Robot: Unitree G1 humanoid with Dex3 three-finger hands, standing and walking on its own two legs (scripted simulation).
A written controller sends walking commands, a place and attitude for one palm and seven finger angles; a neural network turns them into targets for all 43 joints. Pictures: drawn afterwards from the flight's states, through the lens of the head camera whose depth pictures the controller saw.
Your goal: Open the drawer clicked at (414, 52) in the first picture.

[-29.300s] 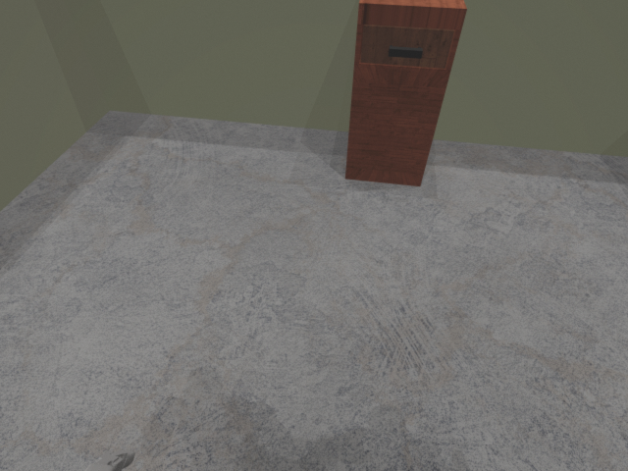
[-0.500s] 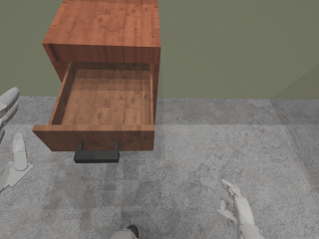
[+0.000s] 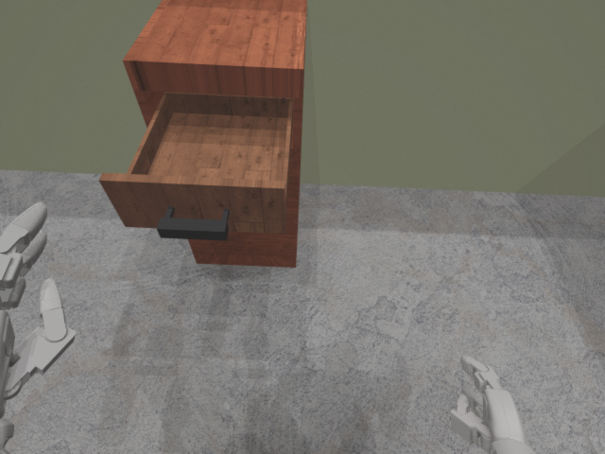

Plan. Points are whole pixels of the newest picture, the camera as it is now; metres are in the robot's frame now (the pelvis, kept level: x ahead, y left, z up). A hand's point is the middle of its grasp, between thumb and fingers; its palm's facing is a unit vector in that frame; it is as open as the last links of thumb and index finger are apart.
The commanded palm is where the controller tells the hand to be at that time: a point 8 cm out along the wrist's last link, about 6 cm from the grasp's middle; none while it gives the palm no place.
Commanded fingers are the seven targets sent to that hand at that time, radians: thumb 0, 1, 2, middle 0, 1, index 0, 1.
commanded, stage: stop stepping back and stand still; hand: left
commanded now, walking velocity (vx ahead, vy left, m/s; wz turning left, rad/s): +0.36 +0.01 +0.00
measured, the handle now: (196, 220) +0.52 +0.22 -0.09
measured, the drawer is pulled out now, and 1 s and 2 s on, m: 0.29 0.29 0.29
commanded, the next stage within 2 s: let the arm hang, fingers relaxed in 0.80 s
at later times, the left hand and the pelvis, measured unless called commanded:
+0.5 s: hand out of the picture +0.11 +0.22 +0.18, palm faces +0.33 -0.81 -0.49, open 7.5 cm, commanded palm +0.05 +0.27 +0.18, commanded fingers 0.00 0.90 0.90 -0.20 -0.30 -0.20 -0.30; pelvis -0.07 -0.01 +0.00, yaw +2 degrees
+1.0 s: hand (77, 425) +0.14 +0.23 +0.06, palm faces +0.23 -0.86 -0.45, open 7.4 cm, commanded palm none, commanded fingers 0.00 0.90 0.90 -0.20 -0.30 -0.20 -0.30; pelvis -0.07 -0.01 +0.00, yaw +5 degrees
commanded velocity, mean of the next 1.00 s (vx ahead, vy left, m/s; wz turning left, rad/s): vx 0.12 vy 0.03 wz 0.00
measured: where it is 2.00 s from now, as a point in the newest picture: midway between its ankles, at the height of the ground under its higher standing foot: outside the picture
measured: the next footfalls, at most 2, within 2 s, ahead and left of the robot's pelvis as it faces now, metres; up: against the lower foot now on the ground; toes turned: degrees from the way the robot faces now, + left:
left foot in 0.38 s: -0.03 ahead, +0.12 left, +0.00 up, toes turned +5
right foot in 0.62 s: -0.03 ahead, -0.13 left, +0.00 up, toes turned +5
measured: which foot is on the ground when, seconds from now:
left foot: down 0.00-0.14, up 0.16-0.36, down 0.38-0.62, up 0.64-0.86, down 0.88-1.00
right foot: down 0.00-0.38, up 0.40-0.60, down 0.62-1.00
